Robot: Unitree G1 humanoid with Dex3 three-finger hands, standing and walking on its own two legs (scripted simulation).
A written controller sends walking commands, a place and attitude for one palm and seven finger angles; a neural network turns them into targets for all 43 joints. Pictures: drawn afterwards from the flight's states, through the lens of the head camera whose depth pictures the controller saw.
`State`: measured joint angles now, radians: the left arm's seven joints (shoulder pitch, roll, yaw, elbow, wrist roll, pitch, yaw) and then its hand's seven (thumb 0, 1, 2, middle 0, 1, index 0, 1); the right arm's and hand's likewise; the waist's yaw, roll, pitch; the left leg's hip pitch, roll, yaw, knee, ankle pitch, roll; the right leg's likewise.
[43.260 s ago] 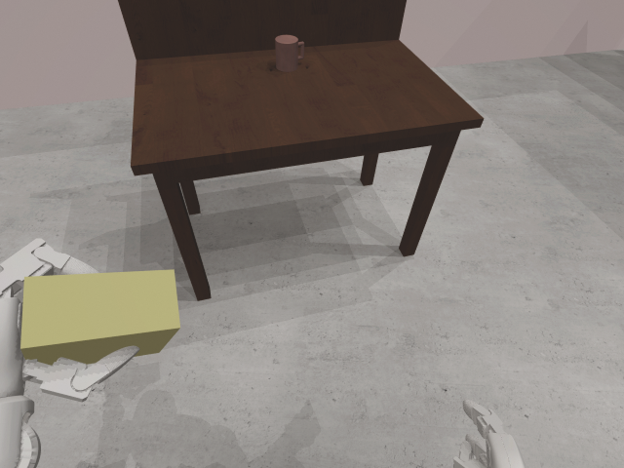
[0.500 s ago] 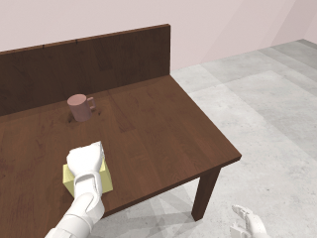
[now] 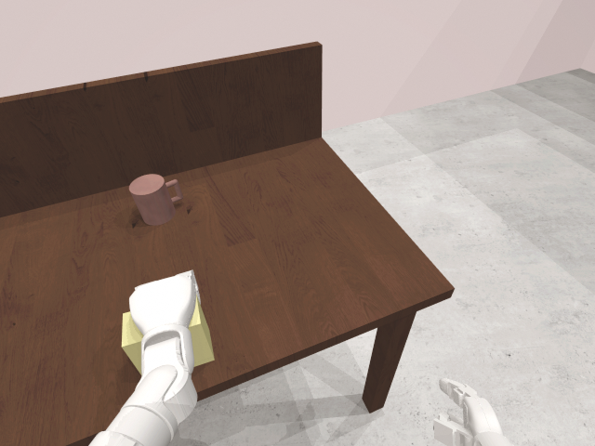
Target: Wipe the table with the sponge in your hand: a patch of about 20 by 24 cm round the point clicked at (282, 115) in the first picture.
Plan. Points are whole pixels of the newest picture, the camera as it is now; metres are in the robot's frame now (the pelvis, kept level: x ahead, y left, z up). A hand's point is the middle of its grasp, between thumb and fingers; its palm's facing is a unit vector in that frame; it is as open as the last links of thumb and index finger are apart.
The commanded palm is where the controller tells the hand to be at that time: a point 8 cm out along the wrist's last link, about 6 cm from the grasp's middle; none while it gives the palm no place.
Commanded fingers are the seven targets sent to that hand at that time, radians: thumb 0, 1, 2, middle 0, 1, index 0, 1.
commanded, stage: wipe back along the third lane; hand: left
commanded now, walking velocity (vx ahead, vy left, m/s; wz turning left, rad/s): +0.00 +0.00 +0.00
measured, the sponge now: (174, 345) +0.28 +0.24 -0.05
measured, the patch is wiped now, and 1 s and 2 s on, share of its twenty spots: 1.00 1.00 1.00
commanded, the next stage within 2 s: slide back across to the middle lane in 0.50 s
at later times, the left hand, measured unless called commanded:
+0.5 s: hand (175, 322) +0.29 +0.23 +0.00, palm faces -0.04 -0.05 -1.00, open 9.8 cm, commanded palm +0.24 +0.21 +0.03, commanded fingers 0.00 0.10 1.30 -1.20 -1.60 -1.20 -1.60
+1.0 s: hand (163, 328) +0.27 +0.24 +0.01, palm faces -0.01 -0.11 -0.99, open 9.8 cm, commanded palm +0.22 +0.24 +0.05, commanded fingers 0.00 0.10 1.30 -1.20 -1.60 -1.20 -1.60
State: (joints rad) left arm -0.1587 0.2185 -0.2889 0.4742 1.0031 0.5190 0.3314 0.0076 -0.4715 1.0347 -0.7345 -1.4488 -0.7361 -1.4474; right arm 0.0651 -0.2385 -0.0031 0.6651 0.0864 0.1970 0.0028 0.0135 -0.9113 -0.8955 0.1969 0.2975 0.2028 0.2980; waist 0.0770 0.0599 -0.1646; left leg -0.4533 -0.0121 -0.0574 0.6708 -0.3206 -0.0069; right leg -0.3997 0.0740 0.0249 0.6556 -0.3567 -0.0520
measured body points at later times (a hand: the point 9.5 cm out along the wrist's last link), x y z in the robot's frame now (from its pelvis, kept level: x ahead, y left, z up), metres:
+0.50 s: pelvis -0.01 +0.01 +0.00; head -0.02 -0.02 +0.45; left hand +0.29 +0.23 +0.05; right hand +0.21 -0.21 -0.09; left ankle +0.01 +0.13 -0.72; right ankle -0.02 -0.09 -0.72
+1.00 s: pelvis +0.00 +0.01 +0.00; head -0.02 -0.02 +0.45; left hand +0.27 +0.24 +0.06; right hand +0.22 -0.22 -0.08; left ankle +0.01 +0.13 -0.72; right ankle -0.02 -0.09 -0.72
